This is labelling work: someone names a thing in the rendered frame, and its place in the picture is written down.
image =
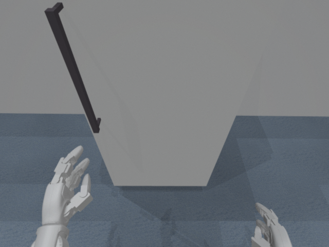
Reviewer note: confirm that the left robot forearm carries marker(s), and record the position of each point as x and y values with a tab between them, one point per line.
51	235

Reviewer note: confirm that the right robot hand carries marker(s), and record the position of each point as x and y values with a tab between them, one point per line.
275	235

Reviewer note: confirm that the left robot hand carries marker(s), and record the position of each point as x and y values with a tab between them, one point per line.
60	190

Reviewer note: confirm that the handle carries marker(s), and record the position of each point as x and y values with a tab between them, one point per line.
64	46

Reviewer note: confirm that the fridge door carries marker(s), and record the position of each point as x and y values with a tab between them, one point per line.
166	77

